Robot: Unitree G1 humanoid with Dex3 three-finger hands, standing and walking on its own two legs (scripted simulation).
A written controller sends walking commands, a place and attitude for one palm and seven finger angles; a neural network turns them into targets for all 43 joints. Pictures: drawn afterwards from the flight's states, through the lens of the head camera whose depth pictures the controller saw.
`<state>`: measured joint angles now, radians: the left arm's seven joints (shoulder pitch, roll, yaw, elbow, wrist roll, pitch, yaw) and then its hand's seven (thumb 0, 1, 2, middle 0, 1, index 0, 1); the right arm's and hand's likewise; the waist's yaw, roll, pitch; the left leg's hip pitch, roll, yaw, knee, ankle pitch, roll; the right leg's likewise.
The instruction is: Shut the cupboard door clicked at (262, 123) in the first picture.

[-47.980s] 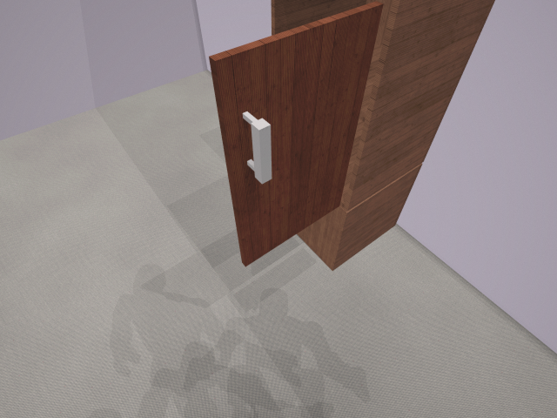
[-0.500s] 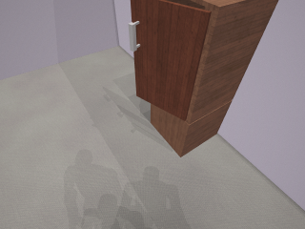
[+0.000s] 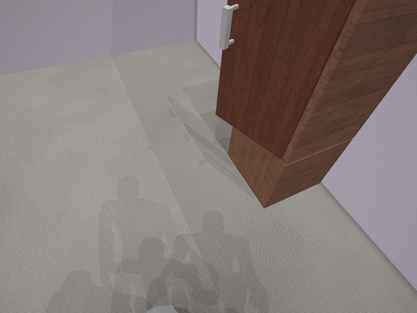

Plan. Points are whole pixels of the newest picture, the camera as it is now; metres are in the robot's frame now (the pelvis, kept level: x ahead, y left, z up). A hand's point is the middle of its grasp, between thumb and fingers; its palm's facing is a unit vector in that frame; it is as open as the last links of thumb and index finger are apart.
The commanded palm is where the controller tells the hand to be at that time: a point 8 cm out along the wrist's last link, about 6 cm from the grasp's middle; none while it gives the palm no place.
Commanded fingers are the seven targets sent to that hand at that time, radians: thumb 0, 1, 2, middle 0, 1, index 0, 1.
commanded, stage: walk to a spot facing it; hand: left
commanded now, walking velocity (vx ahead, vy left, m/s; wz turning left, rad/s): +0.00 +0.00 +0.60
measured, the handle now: (229, 26) +0.92 -0.03 +0.10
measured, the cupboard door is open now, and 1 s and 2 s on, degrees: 20 20 20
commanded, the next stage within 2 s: none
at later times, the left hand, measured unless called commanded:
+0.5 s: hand out of the picture +0.06 +0.21 -0.14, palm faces +0.25 -0.91 -0.33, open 7.4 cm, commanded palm none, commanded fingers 0.00 0.90 0.90 -0.20 -0.30 -0.20 -0.30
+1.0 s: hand out of the picture -0.07 +0.18 -0.16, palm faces +0.60 -0.76 -0.27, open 7.4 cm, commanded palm none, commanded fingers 0.00 0.90 0.90 -0.20 -0.30 -0.20 -0.30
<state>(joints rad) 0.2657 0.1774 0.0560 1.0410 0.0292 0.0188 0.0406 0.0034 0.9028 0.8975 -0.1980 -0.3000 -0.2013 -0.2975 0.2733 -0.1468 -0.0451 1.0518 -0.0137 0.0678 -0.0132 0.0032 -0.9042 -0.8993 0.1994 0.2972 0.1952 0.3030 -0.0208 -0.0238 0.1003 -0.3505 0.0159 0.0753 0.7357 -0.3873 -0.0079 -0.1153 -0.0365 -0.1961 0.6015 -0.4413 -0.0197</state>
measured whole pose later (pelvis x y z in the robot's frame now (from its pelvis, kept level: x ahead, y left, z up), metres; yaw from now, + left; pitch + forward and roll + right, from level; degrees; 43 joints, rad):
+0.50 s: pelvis +0.00 -0.04 +0.01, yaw +16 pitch +3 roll +1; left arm 0.14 0.25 0.06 0.85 0.03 0.03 0.02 0.00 0.90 0.90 -0.20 -0.30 -0.20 -0.30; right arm 0.20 -0.25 -0.10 0.91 -0.02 0.07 0.00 0.00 -0.90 -0.90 0.20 0.30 0.20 0.30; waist -0.02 0.03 0.07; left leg -0.45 -0.10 -0.15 0.64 -0.30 -0.01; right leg -0.27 -0.01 0.02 0.53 -0.32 0.01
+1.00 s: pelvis +0.03 -0.03 +0.01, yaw +36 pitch +0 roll +1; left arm 0.23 0.26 0.08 0.91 0.03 0.06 0.00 0.01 0.90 0.90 -0.20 -0.30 -0.20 -0.30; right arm 0.14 -0.22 -0.04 0.87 -0.03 0.03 0.00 0.00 -0.90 -0.90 0.20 0.30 0.20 0.30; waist 0.02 -0.03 0.12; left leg -0.27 -0.01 -0.01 0.58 -0.31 0.01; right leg -0.45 -0.10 -0.04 1.04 -0.46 0.06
